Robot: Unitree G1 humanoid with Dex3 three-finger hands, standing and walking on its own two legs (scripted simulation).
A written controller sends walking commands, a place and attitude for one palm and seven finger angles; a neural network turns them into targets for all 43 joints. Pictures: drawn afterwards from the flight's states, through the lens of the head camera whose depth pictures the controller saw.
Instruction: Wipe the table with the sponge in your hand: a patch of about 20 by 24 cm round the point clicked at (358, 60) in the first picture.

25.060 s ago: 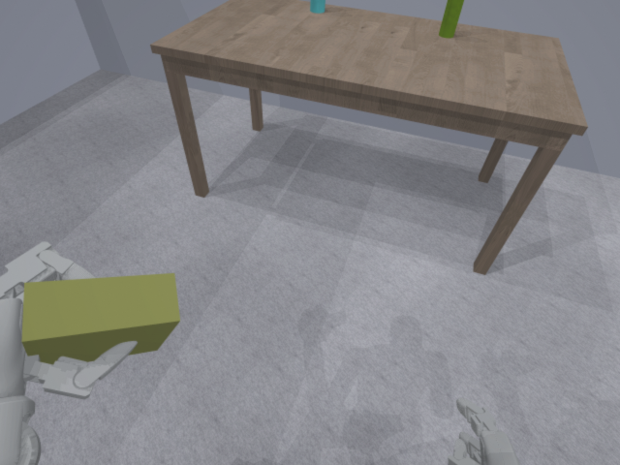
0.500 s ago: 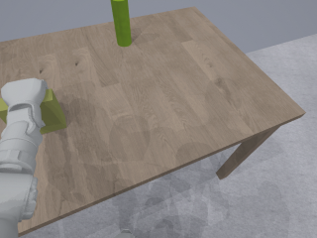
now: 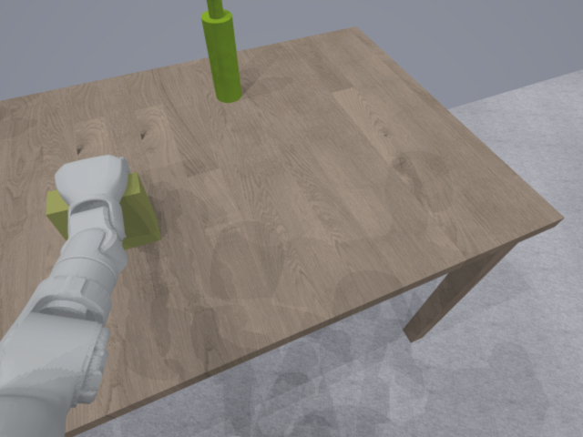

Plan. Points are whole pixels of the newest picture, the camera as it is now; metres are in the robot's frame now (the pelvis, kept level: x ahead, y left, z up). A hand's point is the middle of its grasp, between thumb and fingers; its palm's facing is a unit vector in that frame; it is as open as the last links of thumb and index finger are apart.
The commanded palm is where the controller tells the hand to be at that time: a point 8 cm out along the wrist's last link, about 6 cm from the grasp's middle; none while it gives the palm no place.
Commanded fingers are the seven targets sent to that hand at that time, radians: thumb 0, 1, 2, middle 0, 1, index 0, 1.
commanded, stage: wipe back along the middle lane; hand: left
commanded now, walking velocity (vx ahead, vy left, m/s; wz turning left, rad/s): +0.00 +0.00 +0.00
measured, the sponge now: (113, 225) +0.42 +0.29 +0.01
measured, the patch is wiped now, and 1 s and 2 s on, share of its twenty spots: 0.45 0.65 0.80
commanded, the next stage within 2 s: slide across to the third lane in 1.64 s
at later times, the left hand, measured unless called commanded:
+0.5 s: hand (111, 229) +0.39 +0.27 +0.04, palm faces -0.04 +0.00 -1.00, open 9.0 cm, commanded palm +0.35 +0.25 +0.07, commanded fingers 0.00 0.10 1.30 -1.20 -1.60 -1.20 -1.60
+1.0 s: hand (115, 251) +0.36 +0.26 +0.04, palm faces -0.03 +0.00 -1.00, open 9.0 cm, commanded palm +0.31 +0.23 +0.07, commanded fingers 0.00 0.10 1.30 -1.20 -1.60 -1.20 -1.60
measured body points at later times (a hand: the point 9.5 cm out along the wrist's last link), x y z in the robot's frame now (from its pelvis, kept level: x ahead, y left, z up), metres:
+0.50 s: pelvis +0.01 -0.01 +0.01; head +0.04 -0.02 +0.45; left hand +0.39 +0.27 +0.10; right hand +0.13 -0.27 -0.12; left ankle +0.02 +0.13 -0.72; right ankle -0.03 -0.15 -0.72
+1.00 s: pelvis +0.01 -0.01 +0.01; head +0.02 -0.02 +0.46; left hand +0.35 +0.25 +0.10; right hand +0.17 -0.24 -0.11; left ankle +0.02 +0.13 -0.72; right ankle -0.03 -0.15 -0.72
